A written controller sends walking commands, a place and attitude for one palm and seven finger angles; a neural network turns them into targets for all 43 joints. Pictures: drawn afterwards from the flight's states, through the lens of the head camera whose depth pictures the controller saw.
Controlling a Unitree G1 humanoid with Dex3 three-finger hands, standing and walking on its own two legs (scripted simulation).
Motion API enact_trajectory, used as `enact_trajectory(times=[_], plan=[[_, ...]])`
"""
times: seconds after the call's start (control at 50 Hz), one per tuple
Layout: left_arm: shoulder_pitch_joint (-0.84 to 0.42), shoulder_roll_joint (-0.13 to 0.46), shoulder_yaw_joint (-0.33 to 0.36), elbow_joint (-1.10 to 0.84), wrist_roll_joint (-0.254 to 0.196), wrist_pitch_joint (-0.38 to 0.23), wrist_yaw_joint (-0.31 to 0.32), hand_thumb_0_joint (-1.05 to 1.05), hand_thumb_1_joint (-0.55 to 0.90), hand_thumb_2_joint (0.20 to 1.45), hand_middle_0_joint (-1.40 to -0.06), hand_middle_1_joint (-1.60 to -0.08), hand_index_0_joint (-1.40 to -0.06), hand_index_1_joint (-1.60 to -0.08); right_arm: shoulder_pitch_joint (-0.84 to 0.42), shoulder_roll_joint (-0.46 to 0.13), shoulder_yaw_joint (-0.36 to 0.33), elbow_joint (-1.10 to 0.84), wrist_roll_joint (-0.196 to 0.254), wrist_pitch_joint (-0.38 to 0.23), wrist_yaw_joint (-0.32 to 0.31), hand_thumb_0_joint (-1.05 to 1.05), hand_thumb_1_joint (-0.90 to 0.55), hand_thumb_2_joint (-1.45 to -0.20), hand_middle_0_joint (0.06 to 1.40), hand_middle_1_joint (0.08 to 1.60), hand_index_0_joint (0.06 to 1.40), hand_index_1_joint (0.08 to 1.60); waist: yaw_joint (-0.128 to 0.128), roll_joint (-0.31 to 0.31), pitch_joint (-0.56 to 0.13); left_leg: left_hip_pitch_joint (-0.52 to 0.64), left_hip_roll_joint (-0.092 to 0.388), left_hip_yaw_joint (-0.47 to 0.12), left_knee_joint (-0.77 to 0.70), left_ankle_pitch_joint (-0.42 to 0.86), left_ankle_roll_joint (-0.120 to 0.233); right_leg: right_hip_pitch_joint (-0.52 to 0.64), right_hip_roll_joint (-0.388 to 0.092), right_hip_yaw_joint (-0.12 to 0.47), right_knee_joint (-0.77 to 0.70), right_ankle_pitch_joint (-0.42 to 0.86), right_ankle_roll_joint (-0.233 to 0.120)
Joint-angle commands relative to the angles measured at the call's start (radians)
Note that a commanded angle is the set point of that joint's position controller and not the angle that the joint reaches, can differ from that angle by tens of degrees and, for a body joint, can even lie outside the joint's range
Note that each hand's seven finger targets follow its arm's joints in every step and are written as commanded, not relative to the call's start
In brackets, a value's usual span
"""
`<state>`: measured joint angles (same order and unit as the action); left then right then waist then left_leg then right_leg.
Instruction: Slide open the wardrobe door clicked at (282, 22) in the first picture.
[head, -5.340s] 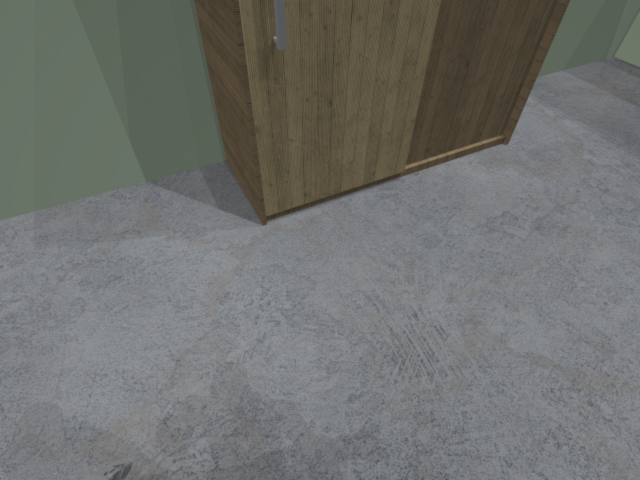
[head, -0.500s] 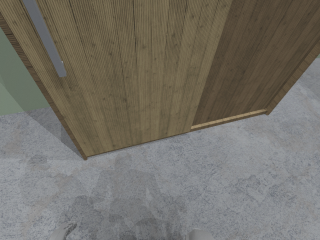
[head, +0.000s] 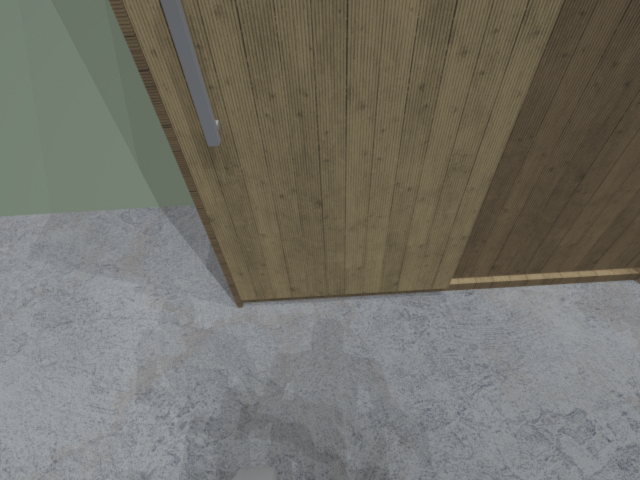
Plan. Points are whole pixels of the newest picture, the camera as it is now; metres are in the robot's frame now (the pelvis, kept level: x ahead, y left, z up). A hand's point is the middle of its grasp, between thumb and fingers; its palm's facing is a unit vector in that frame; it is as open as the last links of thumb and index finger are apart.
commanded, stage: take the last steps up to it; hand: left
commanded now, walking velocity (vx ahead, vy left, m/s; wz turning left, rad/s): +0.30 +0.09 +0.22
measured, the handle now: (193, 62) +0.74 +0.27 +0.15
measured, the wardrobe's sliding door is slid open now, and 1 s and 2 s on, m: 0.00 0.00 0.00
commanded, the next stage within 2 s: come to a stop and stand still in 0.94 s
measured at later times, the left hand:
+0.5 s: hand out of the picture +0.08 +0.26 -0.18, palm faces +0.12 -0.98 -0.17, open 7.4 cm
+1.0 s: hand (196, 397) +0.26 +0.23 -0.17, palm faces +0.13 -0.97 -0.22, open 7.2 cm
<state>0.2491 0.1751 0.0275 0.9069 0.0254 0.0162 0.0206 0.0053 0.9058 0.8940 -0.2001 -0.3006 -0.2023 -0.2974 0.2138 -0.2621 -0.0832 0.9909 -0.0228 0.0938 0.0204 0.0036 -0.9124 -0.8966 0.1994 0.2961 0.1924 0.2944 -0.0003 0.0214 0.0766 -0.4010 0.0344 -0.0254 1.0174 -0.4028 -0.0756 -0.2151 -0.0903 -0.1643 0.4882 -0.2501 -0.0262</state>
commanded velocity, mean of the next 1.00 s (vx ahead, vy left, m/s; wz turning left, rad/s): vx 0.26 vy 0.02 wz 0.04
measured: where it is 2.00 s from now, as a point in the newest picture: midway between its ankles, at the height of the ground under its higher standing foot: outside the picture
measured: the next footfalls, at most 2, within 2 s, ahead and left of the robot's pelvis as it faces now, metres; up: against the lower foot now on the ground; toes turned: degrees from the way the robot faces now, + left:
left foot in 0.18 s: -0.01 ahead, +0.14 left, +0.00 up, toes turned +7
right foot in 0.72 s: +0.29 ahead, -0.05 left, +0.00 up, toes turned -2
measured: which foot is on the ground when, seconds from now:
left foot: up 0.00-0.16, down 0.18-0.74, up 0.76-1.00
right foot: down 0.00-0.18, up 0.20-0.70, down 0.72-1.00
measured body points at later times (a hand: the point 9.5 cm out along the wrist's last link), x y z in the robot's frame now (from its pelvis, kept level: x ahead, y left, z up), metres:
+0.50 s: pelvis +0.06 +0.07 +0.00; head +0.06 +0.09 +0.45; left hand +0.07 +0.32 -0.16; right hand +0.04 -0.16 -0.15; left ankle -0.04 +0.14 -0.74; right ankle +0.13 -0.07 -0.66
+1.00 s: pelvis +0.24 +0.04 +0.00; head +0.25 +0.03 +0.45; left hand +0.25 +0.28 -0.15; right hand +0.28 -0.19 -0.16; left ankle +0.27 +0.19 -0.69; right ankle +0.25 -0.05 -0.74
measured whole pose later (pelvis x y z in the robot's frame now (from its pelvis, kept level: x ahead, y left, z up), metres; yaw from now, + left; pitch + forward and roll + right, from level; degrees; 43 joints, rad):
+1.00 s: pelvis +0.24 +0.04 +0.00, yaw +5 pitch -1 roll -1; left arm 0.25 0.17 0.05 1.05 0.02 -0.05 0.02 -0.01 0.95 0.89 -0.20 -0.30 -0.20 -0.30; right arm 0.26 -0.16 -0.06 1.04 -0.03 -0.01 0.00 0.00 -0.92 -0.90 0.20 0.30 0.19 0.29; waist -0.02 0.03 0.04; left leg -0.50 0.12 0.04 0.92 -0.27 -0.02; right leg -0.19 0.01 -0.14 0.42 -0.22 -0.06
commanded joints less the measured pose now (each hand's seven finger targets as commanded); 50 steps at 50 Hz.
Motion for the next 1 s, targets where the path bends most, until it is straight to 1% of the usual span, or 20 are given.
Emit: enact_trajectory(times=[0.0,0.08,0.12,0.16,0.18,0.2,0.24,0.32,0.48,0.58,0.62,0.66,0.68,0.7,0.72,0.74,0.78,0.82,0.86,0.98], plan=[[0.076,0.234,0.065,-0.013,0.009,-0.025,0.013,0.000,0.900,0.900,-0.200,-0.300,-0.200,-0.300,-0.087,-0.023,0.010,-0.092,0.012,-0.044,-0.007,0.000,-0.900,-0.900,0.200,0.300,0.200,0.300,0.060,-0.208,-0.084,-0.005,-0.011,0.062,-0.188,-0.067,0.013,0.111,-0.253,0.221,-0.172,0.269,-0.117],[0.073,0.244,0.072,0.027,0.007,-0.028,0.003,0.000,0.900,0.900,-0.200,-0.300,-0.200,-0.300,-0.030,-0.016,0.022,-0.073,0.011,-0.071,-0.006,0.000,-0.900,-0.900,0.200,0.300,0.200,0.300,0.040,-0.206,-0.119,0.143,-0.021,0.107,-0.419,-0.024,0.042,0.072,-0.253,0.229,-0.172,0.008,-0.089],[0.034,0.215,0.065,0.031,-0.007,-0.021,-0.004,0.000,0.900,0.900,-0.200,-0.300,-0.200,-0.300,0.078,-0.046,0.018,-0.038,0.009,-0.092,-0.011,0.000,-0.900,-0.900,0.200,0.300,0.200,0.300,-0.021,-0.101,-0.130,0.383,-0.006,0.089,-0.653,0.082,0.063,-0.106,-0.182,0.130,-0.057,-0.182,-0.016],[-0.031,0.100,0.037,-0.024,-0.005,-0.015,-0.016,0.000,0.900,0.900,-0.200,-0.300,-0.200,-0.300,0.191,-0.197,-0.013,-0.019,-0.005,-0.096,-0.023,0.000,-0.900,-0.900,0.200,0.300,0.200,0.300,-0.087,0.339,-0.052,0.487,0.347,-0.389,-0.845,-0.083,0.221,-0.480,0.021,-0.013,0.386,-0.359,0.075],[-0.091,0.125,0.037,-0.034,0.002,-0.018,-0.019,0.000,0.900,0.900,-0.200,-0.300,-0.200,-0.300,0.188,-0.191,-0.008,-0.012,-0.005,-0.092,-0.028,0.000,-0.900,-0.900,0.200,0.300,0.200,0.300,-0.093,0.234,0.018,0.391,0.377,-0.384,-0.865,-0.083,0.276,-0.501,-0.014,0.084,0.489,-0.319,0.053],[-0.096,0.124,0.040,-0.007,0.010,-0.016,-0.020,0.000,0.900,0.900,-0.200,-0.300,-0.200,-0.300,0.162,-0.125,0.010,-0.001,-0.005,-0.102,-0.038,0.000,-0.900,-0.900,0.200,0.300,0.200,0.300,-0.071,0.209,0.055,0.351,0.308,-0.327,-0.876,-0.041,0.252,-0.498,-0.026,0.119,0.538,-0.235,0.054],[-0.037,0.128,0.040,0.043,0.007,-0.022,-0.036,0.000,0.900,0.900,-0.200,-0.300,-0.200,-0.300,0.101,-0.068,0.033,-0.014,0.004,-0.119,-0.045,0.000,-0.900,-0.900,0.200,0.300,0.200,0.300,-0.025,0.157,0.068,0.327,0.239,-0.215,-0.853,0.109,0.220,-0.459,-0.037,0.123,0.601,-0.105,0.054],[0.016,0.104,0.032,0.085,0.004,-0.022,-0.034,0.000,0.900,0.900,-0.200,-0.300,-0.200,-0.300,0.176,-0.045,0.034,0.017,0.013,-0.147,-0.051,0.000,-0.900,-0.900,0.200,0.300,0.200,0.300,-0.008,0.099,0.030,0.418,0.178,-0.095,-0.820,0.485,0.207,-0.459,-0.013,0.106,0.635,-0.009,0.075],[-0.150,0.074,0.026,0.032,-0.006,-0.024,-0.038,0.000,0.900,0.900,-0.200,-0.300,-0.200,-0.300,0.298,-0.016,0.038,0.087,0.009,-0.165,-0.064,0.000,-0.900,-0.900,0.200,0.300,0.200,0.300,-0.036,0.085,0.095,0.475,0.223,-0.091,-0.823,0.609,0.245,-0.538,-0.032,0.103,0.482,0.033,0.075],[-0.247,0.049,0.020,-0.006,-0.011,-0.041,-0.042,0.000,0.900,0.900,-0.200,-0.300,-0.200,-0.300,0.342,-0.018,0.037,0.126,-0.002,-0.166,-0.068,0.000,-0.900,-0.900,0.200,0.300,0.200,0.300,-0.060,0.081,0.099,0.485,0.232,-0.069,-0.762,0.735,0.235,-0.421,-0.001,0.072,0.251,0.003,0.027],[-0.179,0.051,0.023,0.011,-0.013,-0.049,-0.039,0.000,0.900,0.900,-0.200,-0.300,-0.200,-0.300,0.331,-0.034,0.036,0.133,0.000,-0.164,-0.066,0.000,-0.900,-0.900,0.200,0.300,0.200,0.300,-0.024,0.089,0.059,0.443,0.215,-0.035,-0.682,0.935,0.225,-0.255,0.054,0.033,0.182,-0.016,-0.002],[0.049,0.086,0.039,0.079,-0.007,-0.062,-0.031,0.000,0.900,0.900,-0.200,-0.300,-0.200,-0.300,0.301,-0.049,0.030,0.132,0.008,-0.165,-0.065,0.000,-0.900,-0.900,0.200,0.300,0.200,0.300,0.082,0.040,-0.055,0.370,0.174,0.005,-0.445,0.995,0.179,0.044,0.091,0.019,0.064,0.089,-0.019],[0.193,0.143,0.056,0.122,0.000,-0.076,-0.023,0.000,0.900,0.900,-0.200,-0.300,-0.200,-0.300,0.295,-0.032,0.030,0.123,0.019,-0.168,-0.056,0.000,-0.900,-0.900,0.200,0.300,0.200,0.300,0.139,-0.026,-0.146,0.196,0.128,0.028,-0.227,0.811,0.145,0.303,0.000,0.127,0.045,0.157,-0.061],[0.305,0.235,0.082,0.150,0.004,-0.087,-0.011,0.000,0.900,0.900,-0.200,-0.300,-0.200,-0.300,0.348,0.025,0.034,0.101,0.032,-0.174,-0.049,0.000,-0.900,-0.900,0.200,0.300,0.200,0.300,0.152,-0.249,-0.285,-0.054,-0.044,0.087,0.105,0.128,0.095,0.530,-0.300,0.542,-0.039,0.319,-0.186],[0.307,0.270,0.084,0.156,-0.019,-0.080,-0.011,0.000,0.900,0.900,-0.200,-0.300,-0.200,-0.300,0.317,0.016,0.030,0.085,0.031,-0.168,-0.051,0.000,-0.900,-0.900,0.200,0.300,0.200,0.300,0.130,-0.216,-0.291,-0.104,-0.055,0.015,0.316,-0.175,0.107,0.451,-0.401,0.686,-0.149,0.324,-0.252],[0.193,0.223,0.080,0.130,-0.023,-0.072,-0.004,0.000,0.900,0.900,-0.200,-0.300,-0.200,-0.300,0.282,0.015,0.022,0.083,0.030,-0.158,-0.048,0.000,-0.900,-0.900,0.200,0.300,0.200,0.300,0.095,-0.115,-0.179,-0.111,0.010,-0.019,0.356,-0.098,0.120,0.303,-0.372,0.612,-0.208,0.118,-0.246],[0.049,0.140,0.053,0.094,-0.017,-0.075,0.000,0.000,0.900,0.900,-0.200,-0.300,-0.200,-0.300,0.203,0.063,0.027,0.070,0.011,-0.141,-0.035,0.000,-0.900,-0.900,0.200,0.300,0.200,0.300,0.036,-0.040,-0.001,-0.120,0.078,-0.019,0.302,0.019,0.110,0.000,-0.294,0.467,-0.263,0.005,-0.183],[-0.013,0.079,0.032,0.086,-0.010,-0.081,0.002,0.000,0.900,0.900,-0.200,-0.300,-0.200,-0.300,0.247,0.101,0.031,0.083,0.001,-0.112,-0.030,0.000,-0.900,-0.900,0.200,0.300,0.200,0.300,-0.022,-0.077,0.039,-0.037,0.092,0.006,0.204,0.071,0.090,-0.169,-0.224,0.302,-0.312,0.013,-0.133],[-0.009,0.077,0.030,0.094,-0.005,-0.088,0.002,0.000,0.900,0.900,-0.200,-0.300,-0.200,-0.300,0.286,0.118,0.032,0.092,-0.002,-0.101,-0.026,0.000,-0.900,-0.900,0.200,0.300,0.200,0.300,-0.051,-0.100,0.008,-0.004,0.090,0.043,0.090,0.098,0.068,-0.182,-0.182,0.206,-0.308,0.105,-0.117],[0.080,0.104,0.036,0.129,-0.004,-0.093,-0.007,0.000,0.900,0.900,-0.200,-0.300,-0.200,-0.300,0.111,0.106,0.036,0.029,0.002,-0.116,-0.012,0.000,-0.900,-0.900,0.200,0.300,0.200,0.300,0.005,-0.139,-0.024,-0.040,0.069,0.102,-0.230,0.168,0.036,-0.010,-0.159,0.187,-0.263,0.289,-0.131]])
